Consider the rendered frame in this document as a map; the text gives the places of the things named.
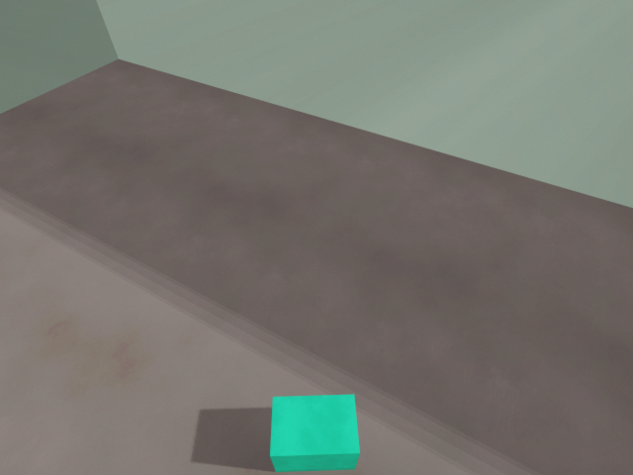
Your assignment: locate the carton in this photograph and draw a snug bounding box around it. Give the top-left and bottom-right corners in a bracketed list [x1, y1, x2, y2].
[270, 394, 360, 472]

